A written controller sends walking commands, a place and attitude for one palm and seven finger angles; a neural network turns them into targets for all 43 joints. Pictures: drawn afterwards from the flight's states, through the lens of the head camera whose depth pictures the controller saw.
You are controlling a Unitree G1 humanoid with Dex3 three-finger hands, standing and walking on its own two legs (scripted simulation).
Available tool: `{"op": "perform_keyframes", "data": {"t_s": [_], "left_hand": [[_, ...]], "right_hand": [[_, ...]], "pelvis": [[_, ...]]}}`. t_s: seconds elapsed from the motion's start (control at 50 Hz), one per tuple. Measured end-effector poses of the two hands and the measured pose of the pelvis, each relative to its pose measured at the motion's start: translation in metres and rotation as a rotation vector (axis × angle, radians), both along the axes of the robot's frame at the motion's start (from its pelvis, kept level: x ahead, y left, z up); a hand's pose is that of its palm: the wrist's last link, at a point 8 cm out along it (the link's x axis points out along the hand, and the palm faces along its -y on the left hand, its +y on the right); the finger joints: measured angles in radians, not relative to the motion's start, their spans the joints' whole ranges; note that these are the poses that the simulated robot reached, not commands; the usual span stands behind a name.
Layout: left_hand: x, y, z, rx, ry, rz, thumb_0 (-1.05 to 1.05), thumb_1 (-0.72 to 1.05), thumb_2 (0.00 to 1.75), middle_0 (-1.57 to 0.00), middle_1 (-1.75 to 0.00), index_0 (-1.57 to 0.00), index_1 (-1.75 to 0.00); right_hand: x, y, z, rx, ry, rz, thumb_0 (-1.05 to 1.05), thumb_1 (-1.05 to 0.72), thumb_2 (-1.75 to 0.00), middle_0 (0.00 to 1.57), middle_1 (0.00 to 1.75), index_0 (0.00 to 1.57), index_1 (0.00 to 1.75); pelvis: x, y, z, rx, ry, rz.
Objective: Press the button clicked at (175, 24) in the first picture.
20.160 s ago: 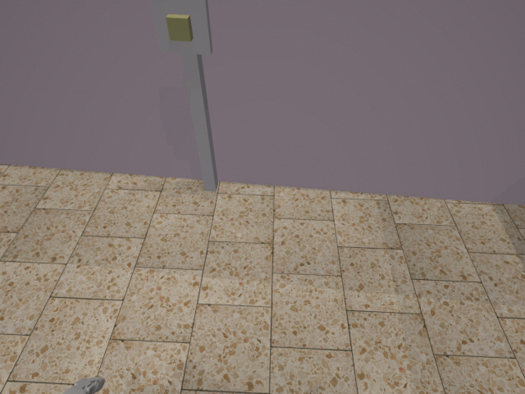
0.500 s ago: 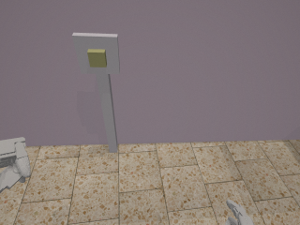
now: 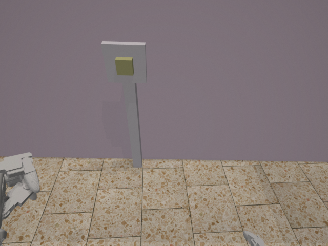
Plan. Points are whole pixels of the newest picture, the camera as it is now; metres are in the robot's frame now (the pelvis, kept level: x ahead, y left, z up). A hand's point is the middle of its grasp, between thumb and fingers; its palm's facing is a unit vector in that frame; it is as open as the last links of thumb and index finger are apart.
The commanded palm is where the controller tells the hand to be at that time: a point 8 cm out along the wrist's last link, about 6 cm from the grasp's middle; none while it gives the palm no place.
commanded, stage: stop stepping back and stand still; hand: left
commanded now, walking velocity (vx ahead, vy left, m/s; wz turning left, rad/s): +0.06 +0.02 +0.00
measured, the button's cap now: (124, 66) +0.80 +0.22 +0.06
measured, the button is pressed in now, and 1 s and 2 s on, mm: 0 0 0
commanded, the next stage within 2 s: let the arm hang, fingers relaxed in 0.62 s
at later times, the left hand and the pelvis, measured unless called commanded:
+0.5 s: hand (33, 167) +0.22 +0.27 +0.15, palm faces +0.34 -0.82 -0.47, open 3.1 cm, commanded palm +0.16 +0.31 +0.18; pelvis +0.02 +0.03 +0.00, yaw +0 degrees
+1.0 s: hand out of the picture +0.08 +0.22 -0.16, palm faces -0.06 -0.97 -0.24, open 3.2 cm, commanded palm none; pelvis +0.00 +0.04 +0.00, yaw +0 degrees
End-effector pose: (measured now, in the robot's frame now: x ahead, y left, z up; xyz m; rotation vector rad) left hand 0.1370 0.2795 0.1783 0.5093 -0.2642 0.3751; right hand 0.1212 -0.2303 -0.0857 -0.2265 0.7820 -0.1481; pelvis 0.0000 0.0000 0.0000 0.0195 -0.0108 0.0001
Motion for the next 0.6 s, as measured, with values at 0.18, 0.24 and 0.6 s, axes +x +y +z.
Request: {"op": "perform_keyframes", "data": {"t_s": [0.18,0.24,0.6], "left_hand": [[0.016,0.015,0.000,0.021,-0.018,-0.009,0.02,0.88,0.90,-1.31,-1.50,-1.31,-1.50],[0.023,0.017,0.003,0.036,-0.009,-0.013,0.02,0.89,0.90,-1.31,-1.50,-1.31,-1.50],[0.042,0.030,-0.003,0.017,0.084,-0.036,0.02,0.89,0.90,-1.31,-1.50,-1.31,-1.50]], "right_hand": [[0.032,0.004,0.013,-0.044,-0.101,-0.006,0.02,-0.91,-0.90,0.20,0.30,0.20,0.30],[0.042,0.013,0.015,-0.011,-0.124,0.003,0.02,-0.91,-0.90,0.20,0.30,0.20,0.30],[0.058,0.040,0.013,0.020,-0.073,0.015,0.02,-0.91,-0.90,0.20,0.30,0.20,0.30]], "pelvis": [[0.007,0.014,-0.006,-0.009,-0.010,-0.002],[0.011,0.015,-0.005,-0.018,-0.003,-0.002],[0.024,0.032,0.001,-0.028,0.019,-0.009]]}}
